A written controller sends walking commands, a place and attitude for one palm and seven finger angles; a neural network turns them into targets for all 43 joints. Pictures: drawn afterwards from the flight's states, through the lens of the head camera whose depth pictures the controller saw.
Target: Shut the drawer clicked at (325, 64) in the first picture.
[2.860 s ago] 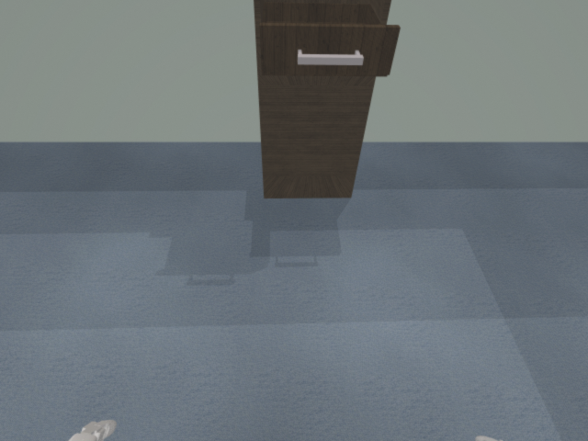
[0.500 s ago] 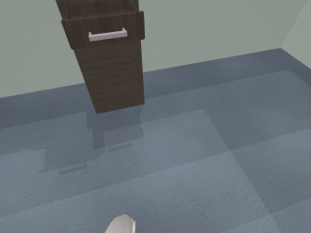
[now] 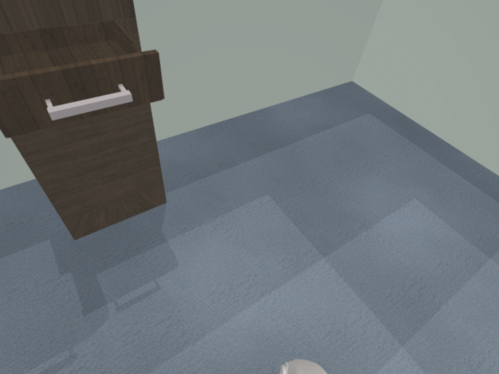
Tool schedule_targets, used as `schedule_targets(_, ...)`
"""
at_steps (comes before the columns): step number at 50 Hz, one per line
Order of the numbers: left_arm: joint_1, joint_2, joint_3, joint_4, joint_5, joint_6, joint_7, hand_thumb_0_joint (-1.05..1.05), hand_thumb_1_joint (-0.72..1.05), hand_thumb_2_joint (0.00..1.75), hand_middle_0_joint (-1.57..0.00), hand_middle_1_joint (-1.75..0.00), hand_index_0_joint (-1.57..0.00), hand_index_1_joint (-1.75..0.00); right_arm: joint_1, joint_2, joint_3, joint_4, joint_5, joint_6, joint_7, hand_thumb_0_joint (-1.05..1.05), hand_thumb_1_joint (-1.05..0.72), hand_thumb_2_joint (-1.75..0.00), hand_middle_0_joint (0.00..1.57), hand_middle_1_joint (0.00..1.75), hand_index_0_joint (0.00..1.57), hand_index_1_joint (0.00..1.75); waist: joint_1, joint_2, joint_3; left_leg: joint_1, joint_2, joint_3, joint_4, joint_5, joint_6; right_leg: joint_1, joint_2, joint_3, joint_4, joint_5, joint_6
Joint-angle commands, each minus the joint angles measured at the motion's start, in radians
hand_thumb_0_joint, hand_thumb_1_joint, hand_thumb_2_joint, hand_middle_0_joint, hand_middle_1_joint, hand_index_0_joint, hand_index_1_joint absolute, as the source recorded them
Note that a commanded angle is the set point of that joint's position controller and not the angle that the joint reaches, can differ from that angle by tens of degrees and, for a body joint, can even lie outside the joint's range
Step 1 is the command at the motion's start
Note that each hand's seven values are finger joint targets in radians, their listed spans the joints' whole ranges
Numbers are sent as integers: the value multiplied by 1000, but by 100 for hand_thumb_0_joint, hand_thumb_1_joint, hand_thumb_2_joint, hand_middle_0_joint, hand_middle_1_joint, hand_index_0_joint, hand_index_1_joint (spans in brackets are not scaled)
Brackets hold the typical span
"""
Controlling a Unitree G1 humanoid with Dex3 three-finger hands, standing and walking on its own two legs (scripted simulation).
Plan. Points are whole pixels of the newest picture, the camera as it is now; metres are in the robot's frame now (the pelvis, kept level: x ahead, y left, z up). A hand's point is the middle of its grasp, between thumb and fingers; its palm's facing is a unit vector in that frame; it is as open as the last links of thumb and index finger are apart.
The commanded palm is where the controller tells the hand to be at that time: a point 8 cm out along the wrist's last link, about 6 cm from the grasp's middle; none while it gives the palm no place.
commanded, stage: walk to a spot facing it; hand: left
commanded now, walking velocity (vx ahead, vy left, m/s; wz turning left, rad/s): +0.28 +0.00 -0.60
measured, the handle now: (89, 99) +0.65 +0.45 +0.04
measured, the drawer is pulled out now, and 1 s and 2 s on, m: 0.23 0.23 0.23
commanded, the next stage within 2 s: turn to face it in 1.28 s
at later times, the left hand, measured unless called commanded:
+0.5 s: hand (212, 287) +0.32 +0.10 -0.18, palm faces -0.31 -0.93 -0.20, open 7.4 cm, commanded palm none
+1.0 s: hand (175, 281) +0.33 +0.18 -0.18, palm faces -0.43 -0.88 -0.19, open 7.4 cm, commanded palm none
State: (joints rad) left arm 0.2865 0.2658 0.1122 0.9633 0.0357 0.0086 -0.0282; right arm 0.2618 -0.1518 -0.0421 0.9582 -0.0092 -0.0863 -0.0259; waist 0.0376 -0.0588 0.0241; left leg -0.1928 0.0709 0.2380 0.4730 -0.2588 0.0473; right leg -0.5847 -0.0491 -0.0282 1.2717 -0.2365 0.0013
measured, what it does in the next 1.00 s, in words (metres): walks ahead, turning right: right foot, then left foot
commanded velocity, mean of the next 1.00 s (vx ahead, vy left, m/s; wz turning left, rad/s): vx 0.10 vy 0.00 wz -0.60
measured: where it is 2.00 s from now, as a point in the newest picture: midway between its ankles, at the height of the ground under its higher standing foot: outside the picture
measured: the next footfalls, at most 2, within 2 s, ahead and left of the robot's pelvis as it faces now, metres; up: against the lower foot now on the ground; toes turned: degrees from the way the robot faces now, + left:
right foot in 0.38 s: +0.25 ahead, -0.12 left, +0.00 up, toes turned -21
left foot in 0.88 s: +0.27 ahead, +0.09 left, +0.00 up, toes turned -28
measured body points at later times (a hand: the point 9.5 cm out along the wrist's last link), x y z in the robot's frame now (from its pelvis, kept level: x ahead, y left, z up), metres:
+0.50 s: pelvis +0.14 -0.04 -0.03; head +0.19 -0.05 +0.42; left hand +0.34 +0.15 -0.16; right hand +0.04 -0.24 -0.18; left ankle +0.09 +0.11 -0.64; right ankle +0.21 -0.11 -0.74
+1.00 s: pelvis +0.22 +0.00 +0.00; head +0.24 +0.03 +0.45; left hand +0.35 +0.23 -0.16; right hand +0.19 -0.26 -0.11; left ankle +0.24 +0.11 -0.74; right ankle +0.18 -0.11 -0.68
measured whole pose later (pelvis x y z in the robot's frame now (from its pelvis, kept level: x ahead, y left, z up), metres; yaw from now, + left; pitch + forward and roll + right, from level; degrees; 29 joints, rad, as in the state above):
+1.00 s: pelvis +0.22 +0.00 +0.00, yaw -34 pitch +0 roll -1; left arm 0.34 0.26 0.10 0.97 0.03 0.05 -0.03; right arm 0.19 -0.17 -0.02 0.88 -0.02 -0.01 -0.02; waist 0.06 -0.06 0.01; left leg -0.15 0.04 0.09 0.45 -0.31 0.02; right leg -0.52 0.07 0.01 0.97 -0.38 0.03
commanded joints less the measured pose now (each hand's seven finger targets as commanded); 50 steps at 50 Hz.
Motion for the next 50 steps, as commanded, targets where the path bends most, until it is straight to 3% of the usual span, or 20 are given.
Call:
schedule_targets(1, 9, -43, -14, -62, 6, 17, -19, 0, 90, 90, -20, -30, -20, -30, 102, -111, -21, -16, -5, -21, -2, 0, -90, -90, 20, 30, 20, 30, -13, 158, 52, 47, 254, -132, -277, 215, 28, -148, -59, 33, -17, 117, 24)
schedule_targets(6, -128, -45, -28, -101, 3, 20, -26, 0, 90, 90, -20, -30, -20, -30, 189, -138, -18, 19, -7, -18, -4, 0, -90, -90, 20, 30, 20, 30, -47, 149, 73, 190, 264, -67, -250, 398, 39, -224, -62, -20, -181, 152, 28)
schedule_targets(12, -273, -54, -45, -138, -9, 11, -20, 0, 90, 90, -20, -30, -20, -30, 253, -159, -21, 54, -20, 14, -5, 0, -90, -90, 20, 30, 20, 30, -98, 178, 96, 246, 277, 34, -141, 698, 57, -94, -6, -121, -484, 45, -1)
schedule_targets(15, -218, -38, -41, -127, -7, 0, -14, 0, 90, 90, -20, -30, -20, -30, 233, -185, -34, 50, -18, 26, -6, 0, -90, -90, 20, 30, 20, 30, -66, 217, 31, 279, 286, 87, 10, 907, 45, 40, 48, -156, -578, 3, -38)
schedule_targets(17, -64, 16, -27, -87, -2, -20, -6, 0, 90, 90, -20, -30, -20, -30, 202, -209, -42, 25, -8, 33, 0, 0, -90, -90, 20, 30, 20, 30, 10, 198, -78, 208, 268, 107, 267, 911, 2, 302, 87, -173, -695, 63, -59)
schedule_targets(18, 64, 80, -8, -52, 0, -35, 1, 0, 90, 90, -20, -30, -20, -30, 184, -200, -39, 5, 3, 36, 9, 0, -90, -90, 20, 30, 20, 30, 79, 117, -171, 16, 252, 103, 513, 672, -45, 586, -1, -78, -763, 275, -96)
schedule_targets(19, 136, 190, 13, -43, -11, -48, 16, 0, 90, 90, -20, -30, -20, -30, 223, -127, -28, -31, 18, 38, 10, 0, -90, -90, 20, 30, 20, 30, 74, -118, -316, -335, 66, 63, 834, -298, -119, 891, -323, 404, -733, 821, -242)
schedule_targets(20, 152, 229, 22, -41, -38, -37, 33, 0, 90, 90, -20, -30, -20, -30, 154, -134, -26, -53, 17, 42, -4, 0, -90, -90, 20, 30, 20, 30, 82, -113, -375, -397, 30, -104, 987, -425, -121, 886, -400, 480, -769, 1059, -329)
schedule_targets(21, 95, 200, 14, -48, -42, -25, 41, 0, 90, 90, -20, -30, -20, -30, 113, -127, -31, -65, 13, 49, -9, 0, -90, -90, 20, 30, 20, 30, 54, -9, -244, -418, 71, -168, 981, -335, -114, 780, -363, 348, -784, 1033, -322)
schedule_targets(24, -75, 114, -9, -99, -39, -26, 51, 0, 90, 90, -20, -30, -20, -30, 79, -123, -28, -47, -7, 90, -4, 0, -90, -90, 20, 30, 20, 30, -33, 21, -99, -337, 111, -218, 871, -156, -129, 409, -239, 275, -917, 582, -207)
schedule_targets(27, -135, 100, -13, -108, -20, -30, 49, 0, 90, 90, -20, -30, -20, -30, 121, -105, -30, -32, -16, 113, 1, 0, -90, -90, 20, 30, 20, 30, -88, 33, -44, -262, 89, -215, 765, -102, -131, 203, -170, 238, -992, 243, -184)
schedule_targets(32, -70, 103, -4, -99, -15, -29, 30, 0, 90, 90, -20, -30, -20, -30, 3, -125, -37, -88, -23, 108, 17, 0, -90, -90, 20, 30, 20, 30, -46, -62, -32, -302, 60, -226, 618, -43, -129, 184, -118, 332, -1064, -200, -167)
schedule_targets(37, 2, 119, 5, -106, -11, -24, 25, 0, 90, 90, -20, -30, -20, -30, -138, -128, -34, -153, -14, 89, 19, 0, -90, -90, 20, 30, 20, 30, 18, -50, -55, -264, -5, -222, 357, -152, -125, 289, -124, 437, -1050, -224, -189)
schedule_targets(40, 1, 133, 10, -114, -12, -16, 22, 0, 90, 90, -20, -30, -20, -30, -129, -126, -31, -158, -5, 77, 13, 0, -90, -90, 20, 30, 20, 30, 19, -79, -73, -144, -64, -216, 192, -203, -102, 288, -107, 474, -1032, -161, -188)
schedule_targets(42, -30, 121, 9, -119, -17, -10, 22, 0, 90, 90, -20, -30, -20, -30, -47, -131, -32, -131, 0, 67, 4, 0, -90, -90, 20, 30, 20, 30, -20, -76, -89, 42, -81, -216, -12, -115, -84, 213, -59, 453, -967, -111, -138)
schedule_targets(43, -56, 97, 3, -132, -25, -8, 22, 0, 90, 90, -20, -30, -20, -30, 37, -164, -36, -109, 1, 57, -9, 0, -90, -90, 20, 30, 20, 30, -67, -3, -126, 257, -16, -257, -142, -51, -62, 83, -1, 386, -868, -132, -82)
schedule_targets(44, -56, 37, -11, -151, -38, -8, 13, 0, 90, 90, -20, -30, -20, -30, 74, -260, -52, -104, -10, 54, -17, 0, -90, -90, 20, 30, 20, 30, -92, 264, -127, 390, 242, -515, -274, -178, -8, -119, 131, 224, -637, -237, -18)
schedule_targets(45, -88, 51, -7, -165, -23, -11, 7, 0, 90, 90, -20, -30, -20, -30, 54, -310, -62, -123, -8, 65, -14, 0, -90, -90, 20, 30, 20, 30, -97, 324, -40, 304, 426, -655, -285, -114, 66, -224, 107, 89, -401, -321, 19)
schedule_targets(47, -23, 95, 16, -108, -3, 4, -1, 0, 90, 90, -20, -30, -20, -30, -90, -206, -30, -149, -13, 66, -11, 0, -90, -90, 20, 30, 20, 30, -18, 218, 9, 131, 339, -462, -251, 73, 66, -134, 39, 103, -226, -186, 41)
schedule_targets(50, -14, 51, 4, -89, -9, 20, -12, 0, 90, 90, -20, -30, -20, -30, -68, -185, -16, -140, -13, 56, -17, 0, -90, -90, 20, 30, 20, 30, -11, 191, 43, 102, 236, -246, -194, 397, 31, -100, 36, 47, -87, -109, 58)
